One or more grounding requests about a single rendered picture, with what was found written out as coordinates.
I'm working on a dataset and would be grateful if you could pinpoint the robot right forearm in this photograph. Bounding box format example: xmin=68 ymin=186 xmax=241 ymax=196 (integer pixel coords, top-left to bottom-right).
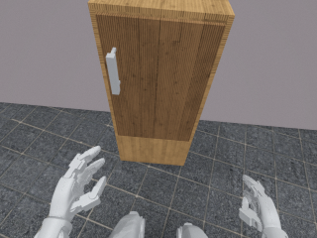
xmin=261 ymin=227 xmax=288 ymax=238

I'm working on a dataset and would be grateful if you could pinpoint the cupboard door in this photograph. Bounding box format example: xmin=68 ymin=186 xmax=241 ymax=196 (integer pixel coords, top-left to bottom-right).
xmin=95 ymin=12 xmax=226 ymax=142

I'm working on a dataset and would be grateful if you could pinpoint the right robot hand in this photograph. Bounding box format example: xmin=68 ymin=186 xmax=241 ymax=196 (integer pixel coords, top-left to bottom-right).
xmin=239 ymin=175 xmax=281 ymax=233

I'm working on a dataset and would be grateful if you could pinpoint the left robot hand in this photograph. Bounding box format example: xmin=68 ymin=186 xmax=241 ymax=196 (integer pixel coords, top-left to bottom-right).
xmin=49 ymin=146 xmax=107 ymax=222

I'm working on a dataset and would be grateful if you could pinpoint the left robot shin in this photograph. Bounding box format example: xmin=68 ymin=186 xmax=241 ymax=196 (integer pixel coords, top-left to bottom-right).
xmin=129 ymin=211 xmax=139 ymax=215

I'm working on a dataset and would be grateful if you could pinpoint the handle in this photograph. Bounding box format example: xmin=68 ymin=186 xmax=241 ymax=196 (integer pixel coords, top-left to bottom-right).
xmin=106 ymin=47 xmax=121 ymax=95

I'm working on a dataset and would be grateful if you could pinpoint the robot right thigh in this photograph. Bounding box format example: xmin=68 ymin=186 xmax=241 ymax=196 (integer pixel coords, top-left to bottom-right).
xmin=176 ymin=225 xmax=208 ymax=238

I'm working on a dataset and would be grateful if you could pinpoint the robot left forearm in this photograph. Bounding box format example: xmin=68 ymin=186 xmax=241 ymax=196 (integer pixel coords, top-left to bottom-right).
xmin=34 ymin=216 xmax=73 ymax=238

